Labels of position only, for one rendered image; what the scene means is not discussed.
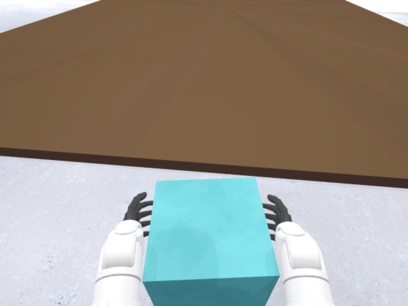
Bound robot left forearm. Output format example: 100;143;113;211
91;220;144;306

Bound carton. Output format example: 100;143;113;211
142;177;280;306

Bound robot left hand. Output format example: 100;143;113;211
123;192;154;237

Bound robot right forearm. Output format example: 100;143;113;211
275;222;336;306

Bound robot right hand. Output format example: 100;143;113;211
262;194;292;241

